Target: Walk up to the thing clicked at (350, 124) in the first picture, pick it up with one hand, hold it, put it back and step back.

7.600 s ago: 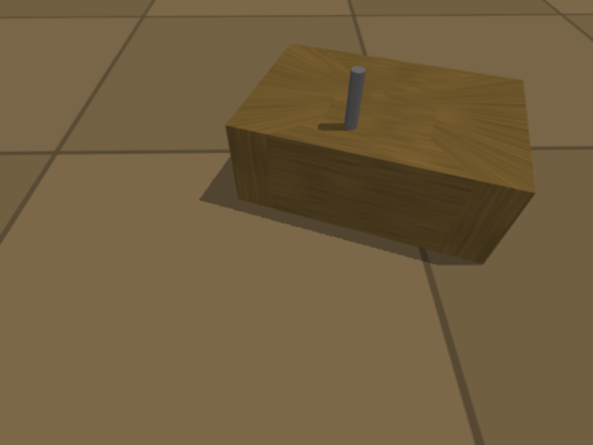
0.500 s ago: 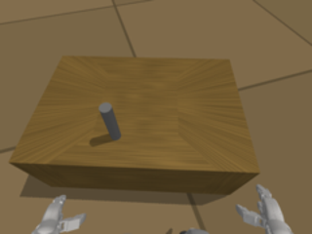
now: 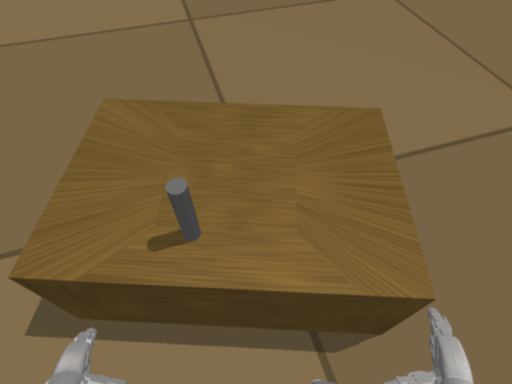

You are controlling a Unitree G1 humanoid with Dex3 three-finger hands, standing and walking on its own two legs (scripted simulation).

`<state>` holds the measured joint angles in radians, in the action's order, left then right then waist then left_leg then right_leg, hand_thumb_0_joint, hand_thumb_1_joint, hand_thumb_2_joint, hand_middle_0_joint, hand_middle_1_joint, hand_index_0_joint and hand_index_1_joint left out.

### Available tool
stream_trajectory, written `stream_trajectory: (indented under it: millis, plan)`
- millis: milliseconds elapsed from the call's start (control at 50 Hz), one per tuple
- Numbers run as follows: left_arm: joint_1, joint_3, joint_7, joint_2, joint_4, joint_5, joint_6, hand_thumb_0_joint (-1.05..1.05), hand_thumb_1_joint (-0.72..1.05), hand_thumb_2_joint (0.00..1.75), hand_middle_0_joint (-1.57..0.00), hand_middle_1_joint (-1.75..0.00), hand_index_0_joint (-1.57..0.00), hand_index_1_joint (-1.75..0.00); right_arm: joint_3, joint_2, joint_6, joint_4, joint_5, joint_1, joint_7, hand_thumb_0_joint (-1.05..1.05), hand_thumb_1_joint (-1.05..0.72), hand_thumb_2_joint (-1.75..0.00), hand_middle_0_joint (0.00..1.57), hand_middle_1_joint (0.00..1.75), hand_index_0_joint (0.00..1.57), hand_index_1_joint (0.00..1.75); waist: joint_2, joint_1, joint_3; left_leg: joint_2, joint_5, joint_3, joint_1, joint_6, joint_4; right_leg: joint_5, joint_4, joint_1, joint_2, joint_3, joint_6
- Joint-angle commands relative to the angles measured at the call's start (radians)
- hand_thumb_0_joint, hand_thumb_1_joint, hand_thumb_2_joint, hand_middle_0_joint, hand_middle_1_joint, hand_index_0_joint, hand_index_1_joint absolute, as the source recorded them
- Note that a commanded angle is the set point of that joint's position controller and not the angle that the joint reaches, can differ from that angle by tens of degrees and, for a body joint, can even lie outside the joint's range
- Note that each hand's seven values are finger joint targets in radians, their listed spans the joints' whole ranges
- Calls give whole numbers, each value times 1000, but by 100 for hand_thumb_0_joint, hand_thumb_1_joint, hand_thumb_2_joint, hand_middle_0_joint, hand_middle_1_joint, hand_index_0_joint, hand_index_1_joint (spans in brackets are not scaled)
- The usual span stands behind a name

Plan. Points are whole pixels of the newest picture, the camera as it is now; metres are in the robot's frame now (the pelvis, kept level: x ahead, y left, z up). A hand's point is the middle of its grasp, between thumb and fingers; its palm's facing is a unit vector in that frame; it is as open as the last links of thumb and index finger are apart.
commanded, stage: go down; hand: left
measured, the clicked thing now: (185, 212) +0.53 +0.19 -0.22
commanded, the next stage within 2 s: none
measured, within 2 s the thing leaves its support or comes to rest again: neither
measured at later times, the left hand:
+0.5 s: hand (102, 369) +0.16 +0.26 -0.10, palm faces +0.08 -0.94 -0.32, open 17.5 cm
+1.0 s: hand (89, 372) +0.16 +0.27 -0.09, palm faces +0.13 -0.94 -0.32, open 17.5 cm
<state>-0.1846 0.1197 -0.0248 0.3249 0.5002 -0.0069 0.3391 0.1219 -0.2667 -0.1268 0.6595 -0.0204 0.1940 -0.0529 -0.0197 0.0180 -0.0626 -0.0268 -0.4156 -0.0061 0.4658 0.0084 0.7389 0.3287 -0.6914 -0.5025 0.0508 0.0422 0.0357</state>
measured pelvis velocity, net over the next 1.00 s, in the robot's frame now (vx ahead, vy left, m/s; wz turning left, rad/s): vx -0.01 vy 0.00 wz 0.02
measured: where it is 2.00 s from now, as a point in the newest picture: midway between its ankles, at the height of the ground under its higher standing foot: outside the picture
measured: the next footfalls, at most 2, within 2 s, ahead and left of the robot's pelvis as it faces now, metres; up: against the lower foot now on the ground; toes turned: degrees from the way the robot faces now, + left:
none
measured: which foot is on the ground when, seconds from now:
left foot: down 0.00-1.00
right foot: down 0.00-1.00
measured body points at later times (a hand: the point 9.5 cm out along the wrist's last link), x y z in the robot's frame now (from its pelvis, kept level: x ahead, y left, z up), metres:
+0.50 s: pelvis +0.01 +0.00 -0.01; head +0.04 +0.00 +0.44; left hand +0.16 +0.31 -0.08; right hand +0.17 -0.28 -0.07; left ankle -0.03 +0.12 -0.72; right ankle +0.01 -0.15 -0.72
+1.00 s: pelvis -0.01 +0.00 -0.03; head +0.02 +0.01 +0.42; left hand +0.15 +0.32 -0.07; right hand +0.15 -0.26 -0.06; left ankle -0.03 +0.12 -0.72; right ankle +0.01 -0.15 -0.72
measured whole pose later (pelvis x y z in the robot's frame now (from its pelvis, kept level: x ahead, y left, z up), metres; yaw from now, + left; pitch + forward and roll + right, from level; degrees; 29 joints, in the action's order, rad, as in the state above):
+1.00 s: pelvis -0.01 +0.00 -0.03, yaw +1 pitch +10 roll -2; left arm -0.32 0.22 -0.09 0.39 0.17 0.03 0.45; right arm 0.07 -0.23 -0.14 0.28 -0.03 0.41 -0.11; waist -0.01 0.02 -0.14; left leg -0.02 -0.50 -0.04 0.62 0.01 0.94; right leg 0.42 -0.89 -0.64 0.06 0.06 0.03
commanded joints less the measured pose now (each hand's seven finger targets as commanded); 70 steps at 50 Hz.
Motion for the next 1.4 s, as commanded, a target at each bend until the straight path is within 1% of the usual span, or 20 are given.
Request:
stream_trajectory:
  millis: [0, 100, 280, 460, 500, 520, 720, 740, 820, 940, 980, 1040, 1060, 1080, 1100, 1120, 1180, 1240, 1280, 1380]
  plan:
    - [27, 72, -1, 195, -186, -5, 11, 0, -55, 1, -9, -3, -9, -3, 66, -170, -35, -153, -7, 14, -8, 0, 53, -4, 5, 5, 5, 5, -29, 6, -175, 18, 397, 5, -47, 13, -93, -277, 38, 126, -46, 29, -43]
    - [19, 83, -13, 197, -240, -3, 38, 0, -60, 0, -10, -3, -9, -3, 72, -173, -39, -201, -11, 19, -2, 0, 53, -4, 5, 5, 5, 5, -39, 5, -157, 18, 358, -5, -27, 14, -85, -235, 26, 97, -44, 29, -44]
    - [-22, 117, -22, 210, -334, -2, 46, 0, -56, 2, -9, -2, -8, -3, 62, -147, -49, -304, -7, 54, -7, 0, 54, -4, 5, 5, 5, 5, -25, 0, -225, 20, 432, -6, -16, 12, -19, -310, -27, 105, -35, 24, -39]
    - [-70, 154, -36, 240, -398, 5, 74, 0, -57, 4, -8, -2, -7, -3, 53, -137, -48, -353, -11, 96, -22, 0, 55, -4, 5, 5, 5, 5, -49, -4, -201, 31, 337, -6, 26, 5, -7, -233, -39, 68, -32, 24, -42]
    - [-45, 134, -44, 219, -416, 9, 71, 0, -59, 3, -8, -2, -7, -3, 53, -129, -48, -393, -10, 83, -24, 0, 55, -4, 5, 5, 5, 5, -18, 4, -158, 28, 296, -7, 62, 4, 0, -194, -39, 21, -35, 28, -36]
    - [-104, 148, -45, 217, -348, 7, 77, 0, -60, 5, -8, -3, -7, -4, 54, -134, -49, -387, -7, 105, -25, 0, 55, -4, 5, 5, 5, 5, -17, 6, -161, 26, 301, -7, 61, 6, 2, -195, -48, 28, -35, 30, -38]
    - [-119, 192, -56, 263, -469, 20, 82, 0, -60, 6, -8, -3, -7, -5, 45, -128, -52, -479, -14, 134, -38, 0, 55, -4, 5, 5, 5, 5, -54, -3, -193, 33, 232, -14, 86, 2, 18, -131, -70, 10, -35, 28, -40]
    - [-130, 172, -59, 236, -460, 18, 84, 0, -61, 6, -8, -4, -7, -5, 39, -118, -49, -488, -13, 149, -38, 0, 55, -4, 5, 5, 5, 5, -37, 4, -165, 26, 228, -15, 99, 4, 17, -123, -75, -11, -39, 31, -40]
    - [-146, 183, -57, 242, -480, 26, 81, 0, -61, 6, -8, -4, -7, -6, 38, -116, -56, -526, -11, 155, -47, 0, 56, -4, 5, 5, 5, 5, -35, 0, -162, 30, 162, -14, 119, 0, 20, -72, -72, -23, -37, 33, -35]
    - [36, 214, -54, 303, -539, 37, 53, 0, -60, 9, -7, -5, -6, -7, 4, -95, -76, -570, -16, 180, -70, 0, 56, -4, 5, 5, 5, 5, -42, 21, -184, 34, 107, -11, 118, -7, 32, -40, -66, -34, -32, 20, -30]
    - [95, 260, -57, 366, -518, 41, 31, 0, -59, 11, -7, -5, -5, -8, -3, -99, -81, -577, -17, 195, -83, 0, 57, -4, 5, 5, 5, 5, -54, 18, -181, 33, 118, -14, 118, -6, 31, -51, -70, -25, -28, 17, -30]
    - [227, 285, -70, 412, -493, 57, 0, 0, -58, 11, -7, -6, -5, -8, -1, -100, -95, -542, -20, 208, -96, 0, 56, -4, 5, 5, 5, 5, -107, 24, -196, 30, 140, -19, 89, -2, 21, -74, -73, -15, -28, 18, -35]
    - [259, 284, -81, 408, -456, 61, -6, 0, -55, 11, -7, -5, -5, -7, 0, -105, -101, -548, -20, 225, -100, 0, 56, -4, 5, 5, 5, 5, -98, 39, -207, 33, 154, -15, 67, -5, 24, -94, -69, -8, -27, 15, -34]
    - [284, 303, -94, 434, -441, 67, -9, 0, -53, 10, -6, -3, -4, -5, -11, -102, -106, -529, -22, 221, -101, 0, 56, -4, 5, 5, 5, 5, -117, 27, -231, 35, 160, -19, 54, -6, 18, -99, -66, 7, -28, 15, -37]
    - [326, 290, -108, 425, -373, 73, -15, 0, -54, 9, -6, -3, -4, -5, 4, -119, -110, -529, -22, 215, -100, 0, 56, -4, 5, 5, 5, 5, -108, 40, -174, 28, 157, -24, 81, 1, 9, -88, -69, -25, -32, 20, -37]
    - [344, 304, -127, 442, -327, 84, -19, 0, -53, 10, -6, -2, -4, -4, -18, -107, -112, -493, -22, 215, -98, 0, 56, -4, 5, 5, 5, 5, -125, 25, -162, 26, 158, -29, 84, 4, 1, -81, -65, -21, -34, 24, -40]
    - [396, 308, -187, 449, -121, 94, -45, 0, -55, 8, -6, -2, -5, -4, -28, -99, -124, -473, -23, 190, -88, 0, 55, -4, 5, 5, 5, 5, -55, 28, -161, 27, 181, -23, 100, -7, 14, -104, -56, -18, -34, 24, -39]
    - [498, 319, -247, 498, -17, 100, -88, 0, -56, 6, -6, -2, -5, -3, -63, -93, -132, -476, -23, 175, -73, 0, 55, -5, 5, 5, 5, 5, -84, 17, -181, 28, 219, -18, 89, -8, 13, -127, -60, -20, -35, 17, -44]
    - [564, 338, -277, 526, 39, 109, -136, 0, -59, 5, -6, -2, -6, -3, -28, -128, -145, -505, -25, 134, -67, 0, 55, -5, 5, 5, 5, 5, -59, 17, -192, 21, 189, -21, 93, -7, 0, -94, -61, -29, -42, 20, -47]
    - [713, 408, -326, 648, 136, 113, -282, 0, -58, 6, -6, -4, -6, -4, -1, -158, -160, -463, -17, 160, -48, 0, 56, -4, 5, 5, 5, 5, -100, 12, -293, 13, 289, -20, 54, -2, 28, -167, -94, -15, -42, 7, -50]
